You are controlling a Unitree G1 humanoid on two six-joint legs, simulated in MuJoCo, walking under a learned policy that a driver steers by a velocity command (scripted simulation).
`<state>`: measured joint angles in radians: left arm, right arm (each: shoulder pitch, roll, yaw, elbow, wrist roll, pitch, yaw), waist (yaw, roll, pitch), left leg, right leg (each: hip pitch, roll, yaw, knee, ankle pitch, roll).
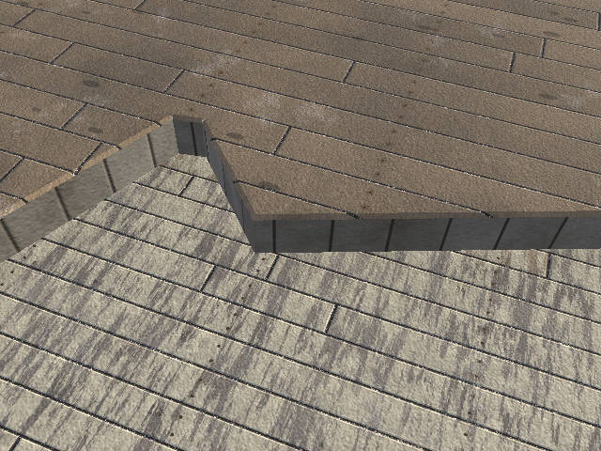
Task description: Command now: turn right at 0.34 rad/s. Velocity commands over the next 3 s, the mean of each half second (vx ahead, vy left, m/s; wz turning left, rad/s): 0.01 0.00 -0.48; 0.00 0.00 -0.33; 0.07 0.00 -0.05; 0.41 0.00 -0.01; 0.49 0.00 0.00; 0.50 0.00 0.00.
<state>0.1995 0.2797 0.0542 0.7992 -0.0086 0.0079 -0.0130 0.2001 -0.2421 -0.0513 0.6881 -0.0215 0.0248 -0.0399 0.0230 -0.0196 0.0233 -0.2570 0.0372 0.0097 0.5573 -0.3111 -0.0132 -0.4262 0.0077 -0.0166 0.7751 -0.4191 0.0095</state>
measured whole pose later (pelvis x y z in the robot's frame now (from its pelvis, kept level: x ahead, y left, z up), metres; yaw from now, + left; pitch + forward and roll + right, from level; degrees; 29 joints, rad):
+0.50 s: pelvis +0.01 -0.04 +0.01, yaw -17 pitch +3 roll +2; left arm 0.18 0.31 0.06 0.66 -0.01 0.03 0.03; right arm 0.12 -0.29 -0.09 0.70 0.00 0.01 -0.05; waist 0.02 0.01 0.03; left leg -0.50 -0.01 -0.10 0.86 -0.33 -0.10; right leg -0.30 0.08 0.13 0.47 -0.20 -0.07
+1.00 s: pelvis +0.01 -0.02 +0.00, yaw -27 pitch +1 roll +0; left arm 0.18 0.28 0.06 0.69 -0.01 0.05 0.01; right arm 0.17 -0.24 -0.04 0.73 0.00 0.00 -0.01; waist -0.01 -0.01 0.04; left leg -0.27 0.00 -0.03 0.52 -0.26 -0.01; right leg -0.21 0.00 0.07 0.49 -0.29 0.04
